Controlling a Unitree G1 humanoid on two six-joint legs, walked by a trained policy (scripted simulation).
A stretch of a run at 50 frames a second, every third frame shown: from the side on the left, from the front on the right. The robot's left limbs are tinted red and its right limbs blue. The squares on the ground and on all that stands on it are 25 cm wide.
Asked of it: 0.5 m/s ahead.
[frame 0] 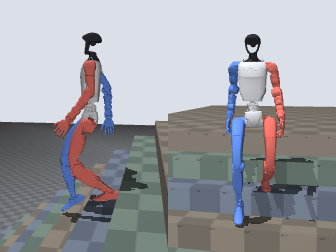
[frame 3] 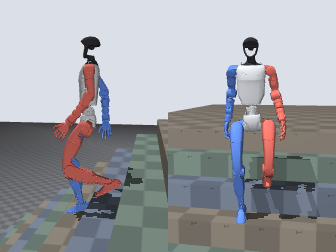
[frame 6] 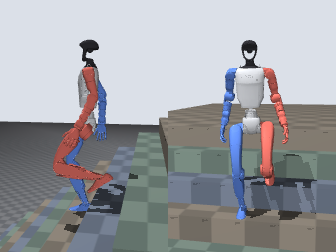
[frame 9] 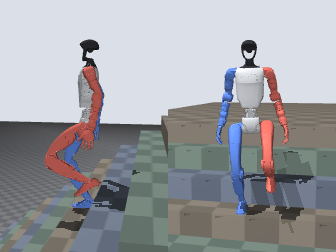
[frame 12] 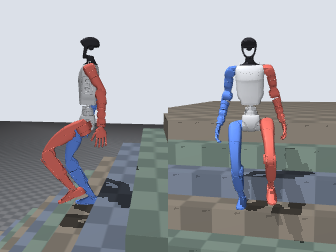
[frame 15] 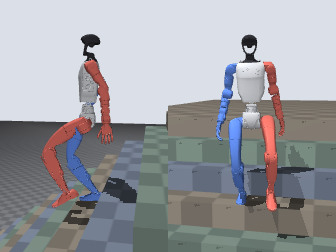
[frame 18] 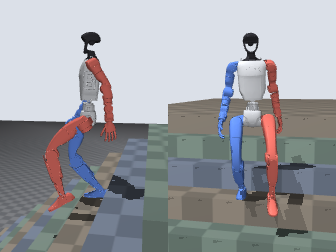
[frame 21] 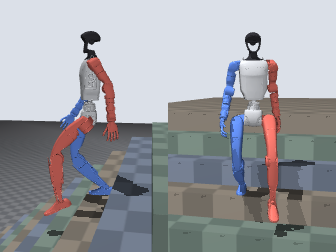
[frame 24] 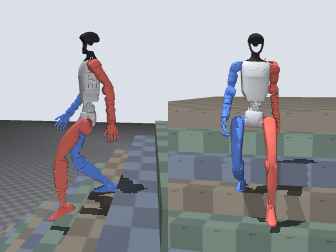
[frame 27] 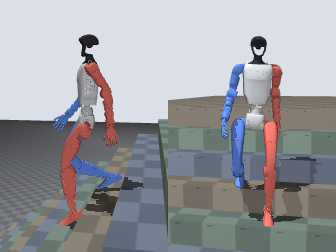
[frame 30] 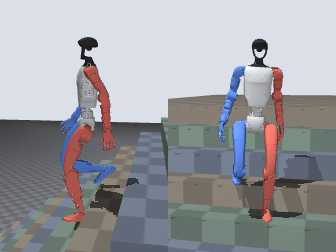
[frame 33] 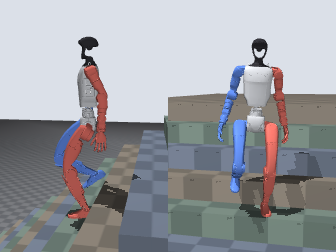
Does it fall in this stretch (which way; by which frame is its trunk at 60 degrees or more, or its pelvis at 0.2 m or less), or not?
no
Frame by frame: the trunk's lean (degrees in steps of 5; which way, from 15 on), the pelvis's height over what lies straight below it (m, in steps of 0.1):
0: 0, 0.8
3: 0, 0.8
6: 0, 0.8
9: 0, 0.7
12: 5, 0.7
15: 5, 0.7
18: 5, 0.7
21: 0, 0.7
24: 0, 0.8
27: 5, 0.8
30: 5, 0.8
33: 5, 0.7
